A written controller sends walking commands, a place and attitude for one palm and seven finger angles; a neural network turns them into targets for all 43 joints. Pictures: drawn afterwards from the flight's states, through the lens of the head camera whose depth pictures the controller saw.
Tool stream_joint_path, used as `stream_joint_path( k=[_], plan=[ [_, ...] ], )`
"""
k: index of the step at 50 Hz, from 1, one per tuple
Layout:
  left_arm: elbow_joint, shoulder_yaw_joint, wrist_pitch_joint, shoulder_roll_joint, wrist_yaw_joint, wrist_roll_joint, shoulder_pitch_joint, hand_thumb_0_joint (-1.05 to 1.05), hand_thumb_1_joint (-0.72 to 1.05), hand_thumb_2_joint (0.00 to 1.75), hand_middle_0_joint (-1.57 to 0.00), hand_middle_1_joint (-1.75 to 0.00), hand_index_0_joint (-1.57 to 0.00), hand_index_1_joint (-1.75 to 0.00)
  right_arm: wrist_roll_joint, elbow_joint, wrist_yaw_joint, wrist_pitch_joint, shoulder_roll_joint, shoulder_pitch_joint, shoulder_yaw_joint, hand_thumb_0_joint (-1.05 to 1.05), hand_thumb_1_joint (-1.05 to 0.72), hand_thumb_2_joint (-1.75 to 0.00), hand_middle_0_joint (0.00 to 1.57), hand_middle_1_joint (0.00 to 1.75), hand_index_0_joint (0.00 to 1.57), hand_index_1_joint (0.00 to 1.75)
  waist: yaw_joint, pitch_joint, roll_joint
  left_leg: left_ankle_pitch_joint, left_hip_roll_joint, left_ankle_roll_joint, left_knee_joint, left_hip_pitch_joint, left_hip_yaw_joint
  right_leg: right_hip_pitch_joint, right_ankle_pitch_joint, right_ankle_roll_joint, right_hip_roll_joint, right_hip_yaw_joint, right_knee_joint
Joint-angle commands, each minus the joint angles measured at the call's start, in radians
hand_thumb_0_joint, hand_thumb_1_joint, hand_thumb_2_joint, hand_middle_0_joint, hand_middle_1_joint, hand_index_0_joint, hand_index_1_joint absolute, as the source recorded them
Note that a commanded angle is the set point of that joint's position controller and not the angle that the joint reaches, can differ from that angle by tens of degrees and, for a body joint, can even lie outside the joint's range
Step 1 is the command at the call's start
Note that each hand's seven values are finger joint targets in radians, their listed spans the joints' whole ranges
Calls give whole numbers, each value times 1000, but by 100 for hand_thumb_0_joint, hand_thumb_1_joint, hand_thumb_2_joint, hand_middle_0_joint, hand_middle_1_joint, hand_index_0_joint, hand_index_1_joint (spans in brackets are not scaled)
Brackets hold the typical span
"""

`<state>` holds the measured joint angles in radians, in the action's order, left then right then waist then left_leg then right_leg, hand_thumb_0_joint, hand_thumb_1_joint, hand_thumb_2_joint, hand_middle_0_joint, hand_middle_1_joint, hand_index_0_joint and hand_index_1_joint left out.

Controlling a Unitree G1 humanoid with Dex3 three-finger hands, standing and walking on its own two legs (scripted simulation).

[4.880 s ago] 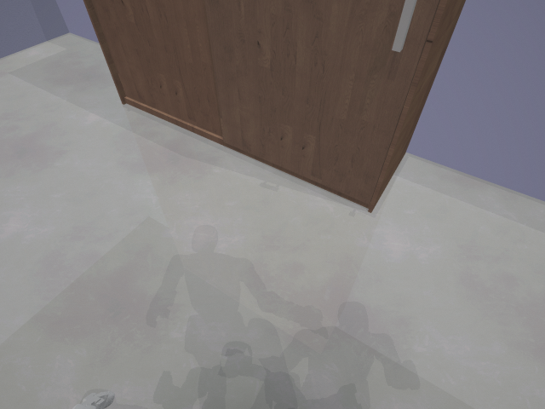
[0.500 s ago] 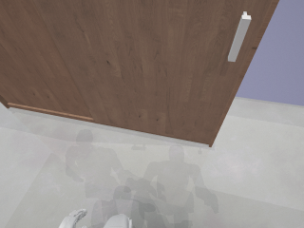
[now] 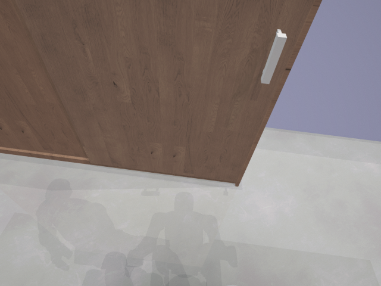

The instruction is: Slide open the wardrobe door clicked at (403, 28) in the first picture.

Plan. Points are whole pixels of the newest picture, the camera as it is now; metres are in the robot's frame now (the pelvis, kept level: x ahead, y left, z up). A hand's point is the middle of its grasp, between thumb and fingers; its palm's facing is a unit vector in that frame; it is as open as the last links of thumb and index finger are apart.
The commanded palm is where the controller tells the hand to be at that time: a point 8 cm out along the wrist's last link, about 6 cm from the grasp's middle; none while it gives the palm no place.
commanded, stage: take the last steps up to it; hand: right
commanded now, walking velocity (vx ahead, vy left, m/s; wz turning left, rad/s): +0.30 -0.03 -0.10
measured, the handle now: (271, 56) +0.77 -0.20 +0.10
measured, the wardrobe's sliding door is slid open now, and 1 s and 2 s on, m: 0.00 0.00 0.00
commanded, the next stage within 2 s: come to a stop and stand still in 0.90 s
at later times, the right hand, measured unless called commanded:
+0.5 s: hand out of the picture +0.11 -0.23 -0.17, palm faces +0.07 +0.98 -0.18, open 7.4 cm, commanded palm none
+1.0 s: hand (270, 258) +0.24 -0.21 -0.19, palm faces +0.14 +0.98 -0.16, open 7.3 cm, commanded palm none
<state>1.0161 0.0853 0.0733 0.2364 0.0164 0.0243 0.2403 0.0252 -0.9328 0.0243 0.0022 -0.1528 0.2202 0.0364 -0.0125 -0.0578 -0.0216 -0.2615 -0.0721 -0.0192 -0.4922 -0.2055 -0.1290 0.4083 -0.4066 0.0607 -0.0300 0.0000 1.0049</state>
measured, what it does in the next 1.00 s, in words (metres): walks ahead: right foot, then left foot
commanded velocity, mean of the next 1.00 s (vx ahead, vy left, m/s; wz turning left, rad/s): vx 0.24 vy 0.00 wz -0.02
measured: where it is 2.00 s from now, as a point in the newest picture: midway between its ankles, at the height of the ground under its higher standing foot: (185, 284)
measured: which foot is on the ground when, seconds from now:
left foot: down 0.00-0.18, up 0.20-0.60, down 0.62-1.00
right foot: up 0.00-0.16, down 0.18-0.62, up 0.64-1.00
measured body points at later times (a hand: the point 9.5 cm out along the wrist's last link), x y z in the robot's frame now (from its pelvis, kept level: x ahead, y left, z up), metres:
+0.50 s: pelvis +0.08 -0.04 +0.00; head +0.10 -0.05 +0.45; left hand +0.02 +0.17 -0.15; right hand +0.11 -0.28 -0.16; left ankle +0.18 +0.09 -0.70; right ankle -0.01 -0.15 -0.74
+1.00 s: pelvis +0.25 -0.03 -0.01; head +0.26 -0.05 +0.44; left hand +0.35 +0.20 -0.14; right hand +0.23 -0.26 -0.17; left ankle +0.23 +0.09 -0.74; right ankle +0.32 -0.14 -0.74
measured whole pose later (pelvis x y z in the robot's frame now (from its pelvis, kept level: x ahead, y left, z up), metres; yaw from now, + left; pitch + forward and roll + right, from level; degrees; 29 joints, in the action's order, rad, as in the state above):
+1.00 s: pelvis +0.25 -0.03 -0.01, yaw -3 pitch -1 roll +2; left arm 1.02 0.05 -0.04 0.17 0.02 0.02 0.18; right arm 0.02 -1.09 0.01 0.04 -0.17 0.30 0.05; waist 0.03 -0.02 0.00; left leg -0.30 -0.03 0.00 -0.47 -0.14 -0.17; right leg 0.37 -0.22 0.03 -0.09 -0.12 0.59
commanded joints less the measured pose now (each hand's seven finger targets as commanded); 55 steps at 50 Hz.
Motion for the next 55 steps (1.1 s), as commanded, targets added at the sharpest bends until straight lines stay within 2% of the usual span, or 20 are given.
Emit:
stream_joint_path(
  k=[1,5,7,9,10,12,16,26,29,30,31,32,34,36,39,45,49,51,52,55],
  plan=[
    [-98,-10,-48,28,8,-1,-111,0,90,90,-20,-30,-20,-30,9,-13,1,29,-227,134,58,0,-90,-90,20,30,20,30,87,17,200,-84,-268,-123,266,117,260,65,-46,-14,-21,-52,-197],
    [-65,-21,-69,7,6,-3,-6,0,90,90,-20,-30,-20,-30,6,-40,-7,25,-236,95,57,0,-90,-90,20,30,20,30,31,21,202,-211,-222,-92,242,-18,202,-162,24,-43,2,-109,-445],
    [-14,-21,-87,33,-8,-6,109,0,90,90,-20,-30,-20,-30,-7,-46,-13,17,-196,73,48,0,-90,-90,20,30,20,30,-20,43,73,-274,-147,-30,121,-171,113,-405,80,-49,-8,-106,-633],
    [16,8,-92,179,-25,6,248,0,90,90,-20,-30,-20,-30,-6,3,-24,14,-86,26,19,0,-90,-90,20,30,20,30,-84,-18,-296,-302,25,43,-309,-473,-43,-483,-194,-200,-354,367,-849],
    [25,6,-94,175,-29,7,248,0,90,90,-20,-30,-20,-30,6,19,-23,13,-112,-47,23,0,-90,-90,20,30,20,30,-97,-66,-254,-291,-5,28,-437,-495,43,-401,-243,-235,-381,414,-888],
    [11,-16,-104,110,-37,1,166,0,90,90,-20,-30,-20,-30,6,-9,-39,15,-129,-52,32,0,-90,-90,20,30,20,30,-55,-135,-163,-160,-48,27,-558,-502,93,-306,-182,-227,-330,322,-898],
    [17,-29,-133,67,-45,-10,135,0,90,90,-20,-30,-20,-30,1,-65,-49,12,-101,45,26,0,-90,-90,20,30,20,30,3,-71,-99,-15,-54,53,-544,-435,75,-347,174,-210,-239,119,-866],
    [91,-15,-137,53,-46,4,223,0,90,90,-20,-30,-20,-30,-6,-8,-50,22,-66,-112,27,0,-90,-90,20,30,20,30,-26,-107,-112,11,-27,38,-188,-296,15,-330,384,-214,-257,49,-780],
    [98,-17,-133,50,-46,0,194,0,90,90,-20,-30,-20,-30,1,-77,-46,40,-102,101,46,0,-90,-90,20,30,20,30,79,-3,-24,71,40,8,-36,63,-24,-235,476,-158,-178,-24,-510],
    [91,-18,-139,27,-37,-10,201,0,90,90,-20,-30,-20,-30,7,-125,-39,56,-164,257,62,0,-90,-90,20,30,20,30,142,105,81,43,-70,-40,9,297,112,-101,403,-118,-112,-83,-255],
    [53,-32,-142,-39,-29,-22,222,0,90,90,-20,-30,-20,-30,4,-151,-22,63,-280,372,87,0,-90,-90,20,30,20,30,158,197,342,96,-362,-146,157,459,538,137,-97,-77,26,-134,77],
    [36,-24,-132,-6,-31,-22,182,0,90,90,-20,-30,-20,-30,-13,-147,-16,57,-288,343,85,0,-90,-90,20,30,20,30,146,194,252,-89,-409,-200,247,354,615,161,-173,-93,-10,-23,233],
    [18,-16,-123,-11,-22,-9,81,0,90,90,-20,-30,-20,-30,-11,-93,-8,53,-204,145,64,0,-90,-90,20,30,20,30,90,25,148,-302,-360,-174,316,91,526,215,-11,-91,-90,17,300],
    [40,-19,-107,-48,-17,2,117,0,90,90,-20,-30,-20,-30,-4,-80,-2,61,-124,68,39,0,-90,-90,20,30,20,30,28,8,66,-120,-283,-133,315,-42,318,114,65,-71,-116,0,199],
    [41,-28,-86,-80,-13,4,152,0,90,90,-20,-30,-20,-30,3,-81,-2,68,-94,50,32,0,-90,-90,20,30,20,30,-10,2,126,44,-227,-121,313,-118,165,35,85,-42,-112,-52,3],
    [-11,-35,-105,-59,0,-4,27,0,90,90,-20,-30,-20,-30,-1,-112,-11,67,-151,97,34,0,-90,-90,20,30,20,30,27,15,148,140,-212,-129,264,-1,144,-11,140,-32,-69,-103,-302],
    [13,-33,-126,-12,-7,-4,91,0,90,90,-20,-30,-20,-30,-8,-122,-9,50,-133,96,33,0,-90,-90,20,30,20,30,-19,22,50,49,-141,-69,109,-95,87,-286,246,-34,-49,-120,-539],
    [33,-10,-127,126,-25,5,205,0,90,90,-20,-30,-20,-30,-13,-103,-14,38,-47,136,14,0,-90,-90,20,30,20,30,-45,73,-279,-225,32,21,-248,-265,-38,-438,451,-154,-335,222,-679],
    [48,-22,-120,108,-41,5,195,0,90,90,-20,-30,-20,-30,-10,-102,0,28,-57,112,7,0,-90,-90,20,30,20,30,-50,85,-284,-354,31,34,-369,-259,45,-399,606,-189,-381,274,-726],
    [13,-51,-115,52,-63,-6,15,0,90,90,-20,-30,-20,-30,-15,-152,7,6,-48,143,1,0,-90,-90,20,30,20,30,20,48,-112,-253,-32,53,-384,-157,116,-273,913,-217,-333,116,-686]
  ],
)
